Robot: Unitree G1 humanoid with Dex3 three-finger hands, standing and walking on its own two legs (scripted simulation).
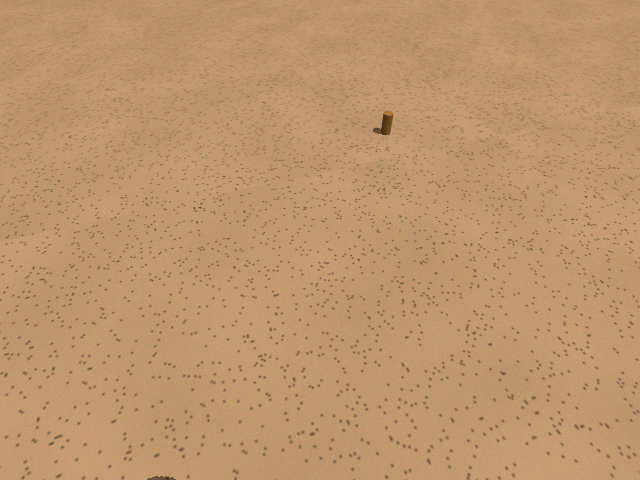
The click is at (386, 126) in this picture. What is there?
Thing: slim round
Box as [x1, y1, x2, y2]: [381, 111, 392, 134]
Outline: 391,111 385,111 383,114 381,133 383,134 389,133 392,118
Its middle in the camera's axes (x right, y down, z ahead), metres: +0.39 -0.66 +2.17
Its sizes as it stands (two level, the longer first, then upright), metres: 0.053 0.053 0.121
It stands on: the floor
